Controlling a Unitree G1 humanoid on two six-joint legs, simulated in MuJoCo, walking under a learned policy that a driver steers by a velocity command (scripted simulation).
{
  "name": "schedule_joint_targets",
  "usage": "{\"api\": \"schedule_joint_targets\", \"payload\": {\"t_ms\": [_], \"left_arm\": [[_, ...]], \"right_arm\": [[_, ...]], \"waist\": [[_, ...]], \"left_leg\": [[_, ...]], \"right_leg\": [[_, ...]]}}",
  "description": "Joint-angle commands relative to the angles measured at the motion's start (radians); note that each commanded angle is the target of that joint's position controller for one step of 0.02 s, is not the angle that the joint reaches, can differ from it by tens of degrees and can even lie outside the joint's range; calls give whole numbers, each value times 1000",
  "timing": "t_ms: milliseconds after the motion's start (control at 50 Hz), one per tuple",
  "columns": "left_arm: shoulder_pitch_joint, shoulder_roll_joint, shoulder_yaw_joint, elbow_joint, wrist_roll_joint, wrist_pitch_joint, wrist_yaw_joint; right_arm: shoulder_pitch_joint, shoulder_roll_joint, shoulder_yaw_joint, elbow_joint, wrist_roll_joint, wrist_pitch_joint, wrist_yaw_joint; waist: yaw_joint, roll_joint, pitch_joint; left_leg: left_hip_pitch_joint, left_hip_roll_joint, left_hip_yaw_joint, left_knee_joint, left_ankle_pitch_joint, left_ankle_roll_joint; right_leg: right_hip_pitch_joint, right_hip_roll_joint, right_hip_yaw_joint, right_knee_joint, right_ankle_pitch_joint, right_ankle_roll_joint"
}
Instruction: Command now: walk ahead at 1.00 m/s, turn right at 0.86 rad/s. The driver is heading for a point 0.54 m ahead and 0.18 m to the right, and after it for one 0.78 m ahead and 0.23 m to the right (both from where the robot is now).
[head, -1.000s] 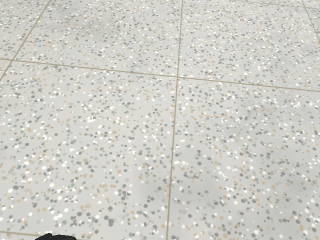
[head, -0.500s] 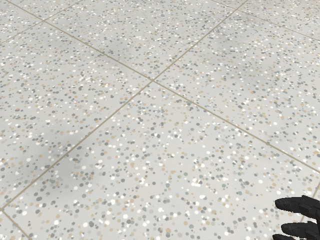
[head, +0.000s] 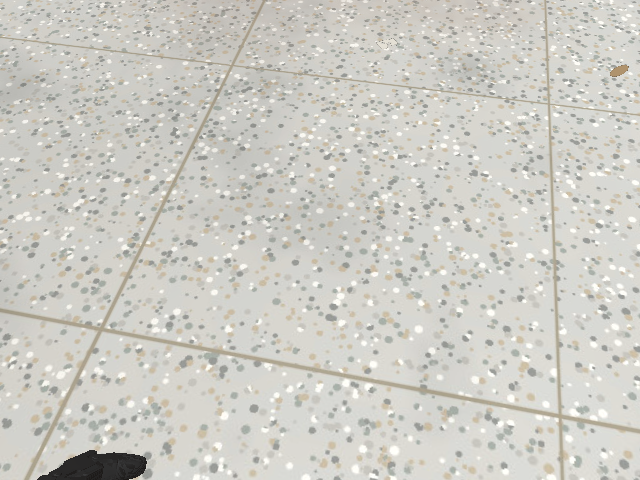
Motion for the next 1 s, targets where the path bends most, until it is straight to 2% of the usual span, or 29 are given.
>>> {"api": "schedule_joint_targets", "payload": {"t_ms": [20,40,60,80,100,120,140,160,220,280,380,440,460,480,500,520,540,560,600,620,660,700,760,860,900,920,940,960,1000], "left_arm": [[324,98,26,40,-5,0,8],[530,145,53,101,-3,2,23],[612,187,82,137,-11,4,48],[505,251,97,135,-20,15,64],[442,340,114,80,4,23,64],[410,284,112,50,8,21,72],[384,212,97,63,6,14,78],[357,185,88,76,1,0,80],[322,142,66,69,-13,-48,85],[347,154,73,65,-14,-70,81],[432,174,92,83,-24,-65,69],[408,211,104,80,-19,-55,83],[354,235,110,67,-22,-58,82],[303,178,97,40,-33,-65,80],[331,14,58,6,-31,-62,94],[489,78,58,-43,-71,-43,113],[430,144,69,2,-25,-22,117],[328,152,75,-8,-10,-9,103],[225,119,73,-34,13,25,65],[279,81,66,-51,7,43,52],[249,54,54,-80,19,63,45],[185,52,47,-128,25,70,35],[158,34,35,-147,10,72,17],[118,70,45,-155,21,59,21],[267,111,63,-105,47,24,45],[250,210,76,-126,36,12,63],[276,261,97,-156,-17,23,70],[259,204,82,-152,-25,33,78],[161,106,49,-133,-5,38,93]], "right_arm": [[-169,-237,-49,-125,-10,16,-27],[-217,-251,-56,-146,-17,36,-26],[-226,-221,-54,-140,-20,45,-9],[-232,-50,-8,-183,-37,28,10],[-158,-59,5,-309,-9,2,14],[-225,-114,8,-307,-23,-26,11],[-264,-143,4,-297,-20,-34,12],[-292,-130,8,-299,-33,-27,8],[-291,-92,24,-304,-57,39,14],[-475,-53,45,-386,-42,48,31],[-595,-49,52,-444,-7,38,34],[-450,-121,24,-411,-17,22,6],[-296,-160,7,-375,-11,10,-7],[-97,-218,-15,-325,-25,-2,-19],[38,-263,-24,-294,-50,-5,-23],[-17,-295,-44,-313,-46,9,-4],[-144,-185,-32,-360,-27,24,-6],[-195,-86,0,-353,-24,28,-6],[-191,-67,7,-308,-19,41,-16],[-183,-97,0,-294,-9,33,-12],[-192,-102,-8,-282,10,24,0],[-244,-122,-17,-285,9,24,-3],[-305,-137,-27,-285,8,28,0],[-205,-190,-56,-272,25,60,10],[-137,-188,-57,-266,28,87,12],[-50,-88,-35,-300,-4,105,17],[-25,-126,-37,-311,-3,140,2],[-94,-141,-39,-306,-3,156,-5],[-188,-111,-28,-310,6,155,-13]], "waist": [[259,137,-118],[351,124,-205],[361,29,-208],[225,-239,-83],[130,-288,-301],[151,-75,-244],[109,73,-100],[62,129,-37],[-7,139,18],[46,97,60],[146,-13,-15],[81,-23,-107],[-14,-34,-173],[-103,-20,-271],[-90,204,-371],[5,376,-621],[4,178,-540],[-8,131,-369],[2,90,-185],[40,183,-160],[61,163,-127],[84,152,-103],[112,165,-107],[69,155,-87],[131,5,-175],[55,-234,-212],[103,-230,-390],[108,-107,-351],[63,-75,-184]], "left_leg": [[-222,268,-26,369,1561,48],[-303,280,-61,653,1491,67],[-463,180,-66,1032,944,61],[-825,-6,-119,1429,-24,34],[-1116,-42,-339,1559,-71,13],[-1187,22,-412,1476,8,27],[-1152,65,-414,1356,87,26],[-1082,98,-411,1269,97,15],[-912,161,-390,1061,80,-39],[-852,154,-323,757,278,-57],[-757,60,-303,419,545,-13],[-510,-32,-319,283,481,15],[-342,-5,-348,234,544,24],[-107,108,-409,264,580,44],[144,432,-616,403,1068,61],[279,621,-984,371,1119,218],[113,519,-850,319,948,206],[-32,434,-678,288,909,180],[-231,324,-490,206,880,141],[-298,368,-459,201,962,169],[-379,391,-404,153,946,188],[-435,390,-323,111,884,179],[-534,320,-134,132,781,117],[-464,334,-104,306,797,83],[-523,262,-66,656,637,31],[-744,158,-55,948,-223,-13],[-814,55,-222,1120,-294,-35],[-833,94,-291,1137,-214,-31],[-821,118,-317,1024,-69,-13]], "right_leg": [[514,125,-41,-4,-97,-55],[724,136,15,-27,-182,-89],[881,119,106,-105,-245,-124],[914,3,357,-93,-85,-167],[1155,-168,892,-352,-309,-371],[1094,-223,1041,-546,-540,-337],[914,-198,973,-578,-537,-279],[762,-156,878,-567,-425,-246],[463,-36,655,-580,-226,-215],[365,49,545,-607,-68,-179],[569,45,554,-531,250,-89],[651,79,563,-259,592,15],[616,103,566,-61,567,50],[496,140,531,180,361,79],[260,228,382,515,-673,86],[113,225,325,743,-700,107],[116,120,295,695,-543,107],[86,103,261,640,-471,126],[89,49,236,568,-446,145],[105,43,235,563,-453,158],[103,16,225,491,-437,162],[117,-15,205,355,-339,156],[314,-8,140,103,-118,125],[429,66,88,-118,-231,74],[652,74,148,-293,-12,28],[787,-250,501,-256,601,-35],[824,-381,730,-321,645,-216],[779,-339,647,-354,468,-208],[609,-216,503,-405,241,-131]]}}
